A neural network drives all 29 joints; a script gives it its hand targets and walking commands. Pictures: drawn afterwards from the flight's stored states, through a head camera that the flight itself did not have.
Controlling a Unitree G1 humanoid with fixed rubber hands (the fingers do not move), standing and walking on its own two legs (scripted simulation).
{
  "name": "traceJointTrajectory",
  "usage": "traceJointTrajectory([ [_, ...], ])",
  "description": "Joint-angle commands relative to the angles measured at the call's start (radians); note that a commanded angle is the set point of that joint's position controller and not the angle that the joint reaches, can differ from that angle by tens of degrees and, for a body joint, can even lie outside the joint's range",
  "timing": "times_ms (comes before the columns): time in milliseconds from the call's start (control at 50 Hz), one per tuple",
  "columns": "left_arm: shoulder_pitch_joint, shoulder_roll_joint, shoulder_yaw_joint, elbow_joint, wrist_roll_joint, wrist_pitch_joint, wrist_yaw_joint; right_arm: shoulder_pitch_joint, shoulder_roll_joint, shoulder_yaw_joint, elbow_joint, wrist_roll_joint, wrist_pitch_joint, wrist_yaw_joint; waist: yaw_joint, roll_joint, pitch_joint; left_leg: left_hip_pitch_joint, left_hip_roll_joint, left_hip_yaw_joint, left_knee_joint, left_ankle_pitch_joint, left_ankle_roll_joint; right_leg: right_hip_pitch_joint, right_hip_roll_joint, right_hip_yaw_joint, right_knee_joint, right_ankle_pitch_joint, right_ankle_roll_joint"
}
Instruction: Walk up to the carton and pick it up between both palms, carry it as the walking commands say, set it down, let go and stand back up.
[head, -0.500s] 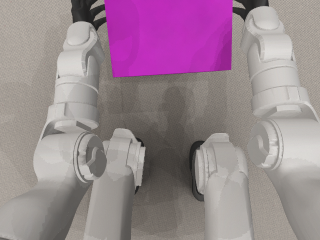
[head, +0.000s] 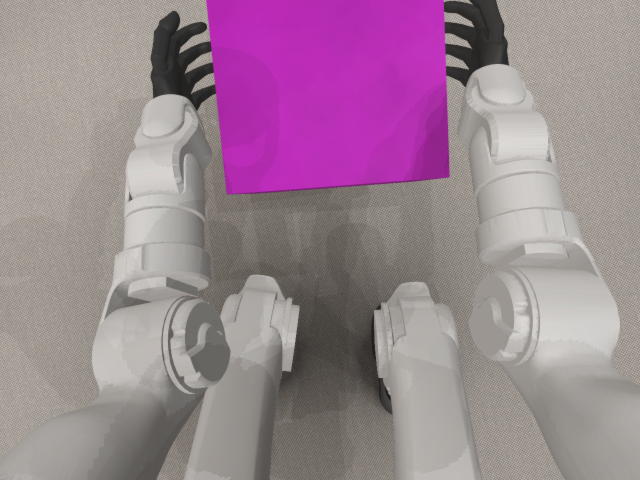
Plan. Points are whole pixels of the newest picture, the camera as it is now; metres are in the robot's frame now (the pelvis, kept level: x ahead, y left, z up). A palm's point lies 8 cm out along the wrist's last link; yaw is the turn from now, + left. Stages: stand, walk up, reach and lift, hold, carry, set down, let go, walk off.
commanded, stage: reach and lift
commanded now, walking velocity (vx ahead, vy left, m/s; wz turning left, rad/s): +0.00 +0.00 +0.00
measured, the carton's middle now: (329, 98) +0.54 +0.01 -0.18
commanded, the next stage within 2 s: none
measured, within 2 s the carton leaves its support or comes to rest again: neither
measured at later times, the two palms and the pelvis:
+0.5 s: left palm (141, 90) +0.49 +0.16 -0.01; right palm (519, 55) +0.52 -0.15 -0.02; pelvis +0.00 +0.00 +0.05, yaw -1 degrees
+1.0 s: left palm (85, 77) +0.47 +0.16 +0.06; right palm (570, 33) +0.50 -0.15 +0.06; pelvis +0.02 +0.00 +0.11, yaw -1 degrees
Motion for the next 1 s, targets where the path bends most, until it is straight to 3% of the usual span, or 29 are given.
traceJointTrajectory([
  [0, -0.692, -0.907, -0.528, 0.007, -0.139, -0.001, -0.304, -0.544, 1.045, 0.401, -0.037, 0.138, -0.017, 0.306, 0.023, -0.079, -1.149, 0.562, -0.065, 0.160, -0.164, 0.266, 0.041, 0.688, 0.052, -0.121, -0.198, 0.259, -0.014],
  [980, -0.407, -1.059, -0.554, 0.047, -0.084, 0.011, -0.329, -0.304, 1.165, 0.379, -0.017, 0.091, -0.022, 0.321, 0.019, -0.060, -1.084, 0.883, -0.064, 0.109, -0.512, 0.274, 0.039, 0.976, 0.060, -0.092, -0.560, 0.249, -0.016],
])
